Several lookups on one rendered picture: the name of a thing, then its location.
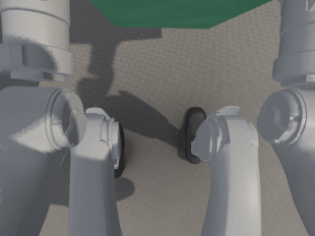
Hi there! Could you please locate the carton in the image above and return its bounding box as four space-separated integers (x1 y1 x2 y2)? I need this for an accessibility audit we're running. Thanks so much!
90 0 273 30

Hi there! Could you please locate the robot left forearm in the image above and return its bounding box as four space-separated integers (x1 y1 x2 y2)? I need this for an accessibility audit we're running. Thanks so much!
0 0 75 91

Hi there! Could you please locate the robot left foot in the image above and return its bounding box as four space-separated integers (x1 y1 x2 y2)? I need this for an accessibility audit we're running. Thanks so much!
114 121 125 179

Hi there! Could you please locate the right robot upper arm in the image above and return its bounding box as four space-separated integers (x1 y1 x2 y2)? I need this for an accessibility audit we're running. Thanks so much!
256 88 315 236

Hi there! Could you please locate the robot right forearm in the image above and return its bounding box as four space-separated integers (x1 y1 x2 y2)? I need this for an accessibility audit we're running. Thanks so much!
272 0 315 90

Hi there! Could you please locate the left robot upper arm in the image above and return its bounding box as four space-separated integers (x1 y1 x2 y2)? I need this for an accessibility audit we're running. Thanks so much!
0 86 88 236

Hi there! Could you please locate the robot left thigh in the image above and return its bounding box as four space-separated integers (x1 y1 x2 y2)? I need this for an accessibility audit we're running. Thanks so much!
68 115 123 236

